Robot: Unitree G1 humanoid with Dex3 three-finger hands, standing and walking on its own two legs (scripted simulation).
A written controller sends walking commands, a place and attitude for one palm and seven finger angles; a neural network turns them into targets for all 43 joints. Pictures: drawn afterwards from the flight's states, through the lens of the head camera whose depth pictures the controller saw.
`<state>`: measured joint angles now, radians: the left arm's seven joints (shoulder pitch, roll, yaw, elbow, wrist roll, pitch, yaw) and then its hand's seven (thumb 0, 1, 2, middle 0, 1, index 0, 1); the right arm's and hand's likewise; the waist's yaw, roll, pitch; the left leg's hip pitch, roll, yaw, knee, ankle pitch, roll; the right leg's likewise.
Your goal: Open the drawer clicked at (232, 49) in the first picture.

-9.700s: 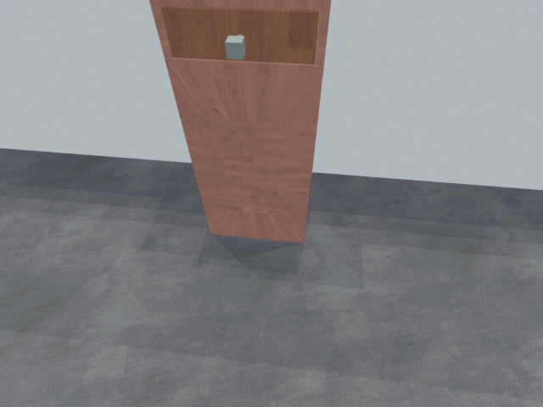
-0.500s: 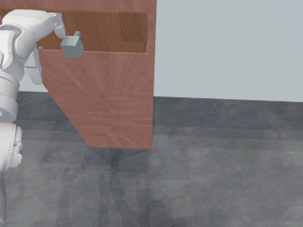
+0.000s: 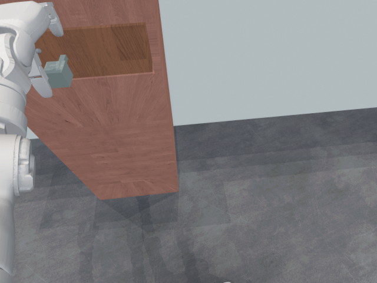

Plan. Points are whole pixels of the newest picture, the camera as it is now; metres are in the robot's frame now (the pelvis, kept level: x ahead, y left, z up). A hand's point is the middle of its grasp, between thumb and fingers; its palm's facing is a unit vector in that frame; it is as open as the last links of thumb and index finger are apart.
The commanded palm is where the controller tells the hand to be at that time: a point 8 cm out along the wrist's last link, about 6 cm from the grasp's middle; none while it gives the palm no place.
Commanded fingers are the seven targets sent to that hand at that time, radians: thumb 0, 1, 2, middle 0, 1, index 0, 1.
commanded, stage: move the hooked fingers above the handle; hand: left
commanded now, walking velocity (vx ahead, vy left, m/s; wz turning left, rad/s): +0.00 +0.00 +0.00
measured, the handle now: (60, 68) +0.57 +0.23 +0.14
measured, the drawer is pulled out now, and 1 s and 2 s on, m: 0.00 0.00 0.00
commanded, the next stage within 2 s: lower the fingers behind the handle in 1.70 s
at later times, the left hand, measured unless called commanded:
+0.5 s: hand (39, 46) +0.54 +0.23 +0.21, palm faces +0.03 -0.04 -1.00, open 13.3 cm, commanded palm +0.52 +0.26 +0.26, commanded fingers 0.00 -0.50 0.30 -0.30 -1.20 -0.30 -1.20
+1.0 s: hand (40, 52) +0.53 +0.23 +0.20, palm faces +0.01 -0.05 -1.00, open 13.8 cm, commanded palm +0.52 +0.25 +0.26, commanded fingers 0.00 -0.50 0.30 -0.30 -1.20 -0.30 -1.20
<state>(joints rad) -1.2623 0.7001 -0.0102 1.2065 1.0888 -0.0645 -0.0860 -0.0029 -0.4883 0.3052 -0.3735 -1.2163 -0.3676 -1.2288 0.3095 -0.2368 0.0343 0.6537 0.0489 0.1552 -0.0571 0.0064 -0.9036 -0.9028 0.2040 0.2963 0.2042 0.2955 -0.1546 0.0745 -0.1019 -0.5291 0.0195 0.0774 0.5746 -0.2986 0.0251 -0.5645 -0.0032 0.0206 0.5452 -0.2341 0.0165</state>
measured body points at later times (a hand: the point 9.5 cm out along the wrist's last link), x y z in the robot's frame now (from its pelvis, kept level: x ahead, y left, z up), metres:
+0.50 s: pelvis +0.01 +0.00 +0.00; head +0.09 +0.00 +0.44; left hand +0.53 +0.23 +0.27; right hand +0.03 -0.29 -0.13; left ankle -0.02 +0.10 -0.73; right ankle +0.01 -0.13 -0.73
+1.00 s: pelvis +0.02 +0.00 +0.00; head +0.10 +0.00 +0.44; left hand +0.53 +0.23 +0.26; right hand +0.05 -0.30 -0.12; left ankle -0.02 +0.10 -0.73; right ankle +0.01 -0.13 -0.73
